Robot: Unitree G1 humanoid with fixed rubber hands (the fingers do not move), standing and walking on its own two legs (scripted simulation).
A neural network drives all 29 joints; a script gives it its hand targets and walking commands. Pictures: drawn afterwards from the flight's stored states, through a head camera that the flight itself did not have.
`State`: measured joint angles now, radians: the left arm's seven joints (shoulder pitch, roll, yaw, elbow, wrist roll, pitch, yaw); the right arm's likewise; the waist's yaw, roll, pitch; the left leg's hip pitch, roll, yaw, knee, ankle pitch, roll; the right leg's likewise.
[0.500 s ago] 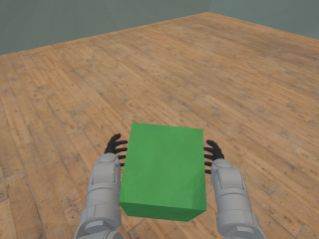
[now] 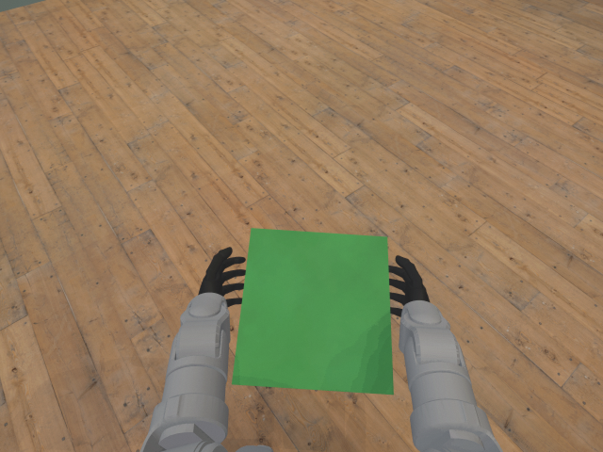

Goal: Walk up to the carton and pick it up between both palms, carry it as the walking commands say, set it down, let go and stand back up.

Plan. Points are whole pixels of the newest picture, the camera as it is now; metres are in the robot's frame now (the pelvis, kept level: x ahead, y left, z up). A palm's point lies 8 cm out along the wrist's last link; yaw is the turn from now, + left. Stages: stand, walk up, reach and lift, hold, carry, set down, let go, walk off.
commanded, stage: set down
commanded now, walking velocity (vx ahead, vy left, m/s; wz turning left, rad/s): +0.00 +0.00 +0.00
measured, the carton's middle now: (311, 319) +0.33 +0.03 -0.11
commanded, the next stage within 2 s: none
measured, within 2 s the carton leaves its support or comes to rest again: neither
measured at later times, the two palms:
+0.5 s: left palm (225, 314) +0.32 +0.18 -0.11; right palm (395, 318) +0.34 -0.10 -0.11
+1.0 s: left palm (232, 318) +0.35 +0.18 -0.20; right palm (381, 320) +0.38 -0.10 -0.20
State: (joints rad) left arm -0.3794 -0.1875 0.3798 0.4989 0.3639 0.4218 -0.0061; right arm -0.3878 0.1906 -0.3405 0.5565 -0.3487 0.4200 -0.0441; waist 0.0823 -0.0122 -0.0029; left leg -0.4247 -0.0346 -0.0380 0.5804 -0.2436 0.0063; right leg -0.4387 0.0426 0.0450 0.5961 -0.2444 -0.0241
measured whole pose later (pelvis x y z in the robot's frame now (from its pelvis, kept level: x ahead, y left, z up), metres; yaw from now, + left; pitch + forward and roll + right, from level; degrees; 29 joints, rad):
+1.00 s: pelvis -0.03 +0.00 -0.13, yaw +0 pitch +37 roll +0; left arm -0.61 -0.16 0.47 0.54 0.25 0.25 0.05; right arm -0.65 0.17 -0.38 0.61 -0.27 0.24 -0.14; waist 0.07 -0.04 -0.23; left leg -1.49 -0.07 -0.06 1.28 -0.44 -0.01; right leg -1.49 0.10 0.05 1.27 -0.42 0.00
